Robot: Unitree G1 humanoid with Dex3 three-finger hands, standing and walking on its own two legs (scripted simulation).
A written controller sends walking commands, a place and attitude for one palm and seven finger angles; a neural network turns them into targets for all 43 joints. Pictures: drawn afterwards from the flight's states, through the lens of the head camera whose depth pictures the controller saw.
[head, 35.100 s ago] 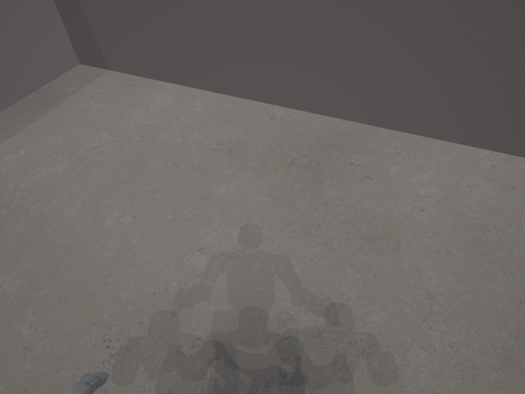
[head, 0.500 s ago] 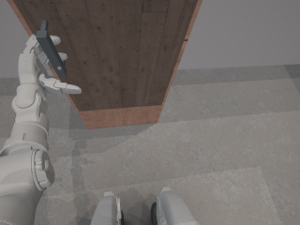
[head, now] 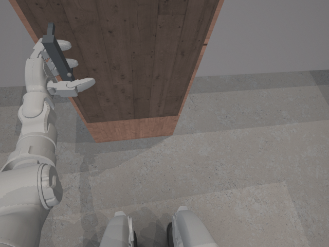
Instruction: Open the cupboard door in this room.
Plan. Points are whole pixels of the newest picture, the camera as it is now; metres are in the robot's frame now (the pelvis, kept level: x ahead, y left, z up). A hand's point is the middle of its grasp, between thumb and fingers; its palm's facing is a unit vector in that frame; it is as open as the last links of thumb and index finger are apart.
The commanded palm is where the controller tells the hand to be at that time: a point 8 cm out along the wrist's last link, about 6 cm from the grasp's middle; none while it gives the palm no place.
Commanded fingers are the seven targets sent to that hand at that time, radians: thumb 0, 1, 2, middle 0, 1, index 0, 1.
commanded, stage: close the thumb around the handle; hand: left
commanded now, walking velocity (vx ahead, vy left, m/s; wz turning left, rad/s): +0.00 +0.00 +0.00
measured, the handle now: (61, 56) +0.56 +0.21 +0.06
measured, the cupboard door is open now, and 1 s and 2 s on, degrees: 0 15 42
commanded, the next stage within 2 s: pull the door open along its arc in 0.38 s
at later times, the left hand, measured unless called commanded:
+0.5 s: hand (72, 74) +0.51 +0.18 +0.05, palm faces +0.07 -1.00 -0.01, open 5.5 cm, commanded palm +0.48 +0.22 +0.05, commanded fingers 0.00 0.90 0.90 -0.40 -1.35 -0.40 -1.35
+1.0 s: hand (82, 109) +0.42 +0.15 +0.05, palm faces +0.20 -0.98 +0.09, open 5.9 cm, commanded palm +0.36 +0.20 +0.05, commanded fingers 0.00 0.90 0.90 -0.40 -1.35 -0.40 -1.35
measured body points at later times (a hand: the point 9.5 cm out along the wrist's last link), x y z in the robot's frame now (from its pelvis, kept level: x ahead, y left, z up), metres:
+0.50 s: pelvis +0.00 +0.00 +0.00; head +0.15 +0.02 +0.43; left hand +0.50 +0.23 +0.05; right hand +0.02 -0.27 -0.11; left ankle +0.01 +0.09 -0.64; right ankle +0.02 -0.12 -0.64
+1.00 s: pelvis +0.02 -0.01 +0.02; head +0.12 +0.00 +0.46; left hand +0.40 +0.20 +0.05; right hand +0.11 -0.26 -0.09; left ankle +0.01 +0.09 -0.64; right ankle +0.02 -0.12 -0.64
